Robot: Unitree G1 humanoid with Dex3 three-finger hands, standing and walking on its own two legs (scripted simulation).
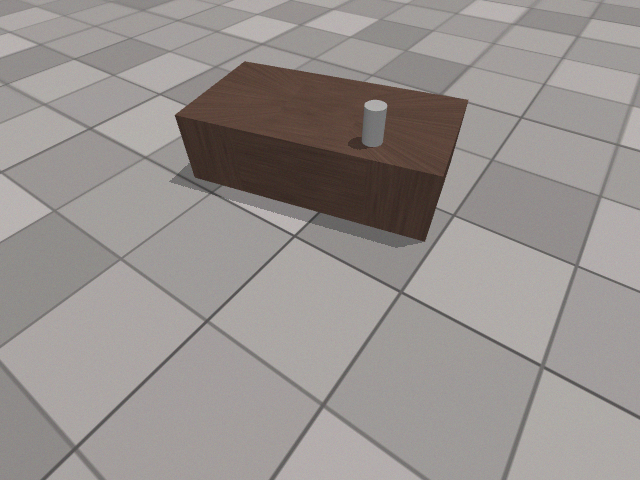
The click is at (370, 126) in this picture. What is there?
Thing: squat round
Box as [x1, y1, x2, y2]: [362, 100, 386, 146]
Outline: 370,100 364,104 362,142 368,146 377,146 382,142 386,104 380,100
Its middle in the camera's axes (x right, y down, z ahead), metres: +0.22 -0.48 +1.53
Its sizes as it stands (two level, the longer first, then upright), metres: 0.088 0.088 0.159
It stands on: a support 0.36 m high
